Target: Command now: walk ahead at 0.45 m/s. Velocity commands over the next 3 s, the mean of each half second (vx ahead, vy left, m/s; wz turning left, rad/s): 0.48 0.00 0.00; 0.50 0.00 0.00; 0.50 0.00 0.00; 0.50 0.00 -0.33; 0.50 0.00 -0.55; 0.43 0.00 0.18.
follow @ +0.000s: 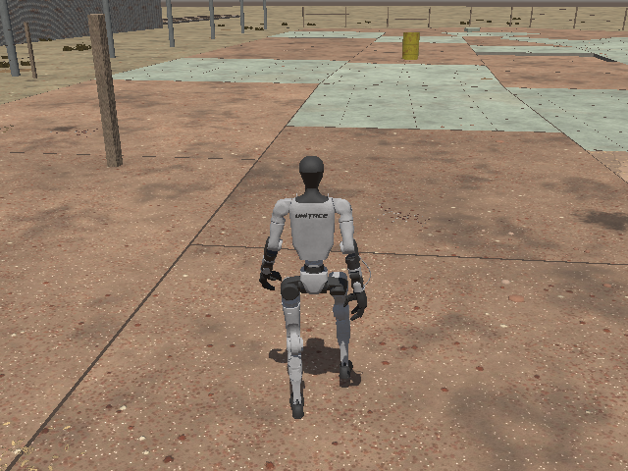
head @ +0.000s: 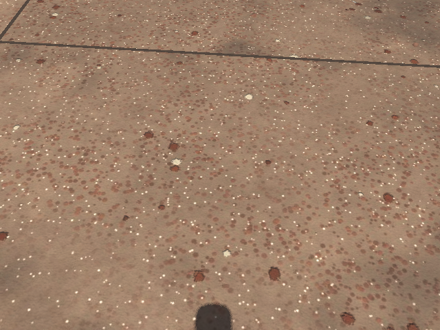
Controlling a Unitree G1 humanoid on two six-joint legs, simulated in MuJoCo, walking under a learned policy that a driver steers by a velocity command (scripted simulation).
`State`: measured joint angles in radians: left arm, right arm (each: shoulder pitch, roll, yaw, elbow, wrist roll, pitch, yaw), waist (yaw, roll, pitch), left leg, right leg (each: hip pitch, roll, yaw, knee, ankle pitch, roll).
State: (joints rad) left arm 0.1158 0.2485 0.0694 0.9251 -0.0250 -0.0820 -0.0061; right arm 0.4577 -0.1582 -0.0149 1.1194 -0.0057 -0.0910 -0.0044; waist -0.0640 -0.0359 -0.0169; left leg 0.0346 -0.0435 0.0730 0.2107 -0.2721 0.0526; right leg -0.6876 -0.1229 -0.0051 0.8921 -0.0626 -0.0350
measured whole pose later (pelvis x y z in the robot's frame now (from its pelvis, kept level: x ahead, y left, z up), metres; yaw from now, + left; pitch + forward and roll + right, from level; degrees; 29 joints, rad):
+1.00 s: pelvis +0.59 +0.01 +0.00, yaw +0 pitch +1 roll +1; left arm 0.19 0.27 0.07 0.94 -0.02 -0.08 0.01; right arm 0.28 -0.23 -0.06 0.98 -0.01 -0.10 0.03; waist -0.03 -0.04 0.01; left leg -0.21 -0.05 0.07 0.32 -0.14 0.07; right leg -0.60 -0.13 0.04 1.09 -0.24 -0.04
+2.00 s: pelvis +1.16 -0.02 -0.01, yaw -12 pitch +2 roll +0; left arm 0.32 0.27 0.08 0.92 -0.04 -0.06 0.02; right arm 0.12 -0.24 -0.06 0.87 -0.01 -0.11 0.01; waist 0.02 -0.03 0.02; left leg -0.35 0.01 0.06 0.47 -0.16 0.02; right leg -0.42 -0.02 0.05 1.17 -0.40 -0.04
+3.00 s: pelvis +1.65 -0.25 -0.03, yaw -20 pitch +3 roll +0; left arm 0.25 0.27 0.06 0.83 0.01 -0.05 0.03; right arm 0.09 -0.29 -0.06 0.76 -0.01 -0.08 0.05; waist 0.02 0.02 0.06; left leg -0.54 -0.05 0.04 0.57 -0.09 0.10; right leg -0.19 0.02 -0.04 1.03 -0.55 0.02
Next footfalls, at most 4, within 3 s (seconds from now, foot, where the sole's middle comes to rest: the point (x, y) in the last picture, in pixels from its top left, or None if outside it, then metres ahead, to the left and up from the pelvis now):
0.20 right None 0.33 -0.14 -0.78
0.78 left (180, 291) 0.65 0.09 -0.78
1.34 right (245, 207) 0.97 -0.15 -0.78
1.88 left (184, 150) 1.27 0.08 -0.78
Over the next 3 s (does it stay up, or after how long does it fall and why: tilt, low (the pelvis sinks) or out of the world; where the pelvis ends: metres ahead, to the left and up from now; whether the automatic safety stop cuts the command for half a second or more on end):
stays up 1.65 -0.25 -0.03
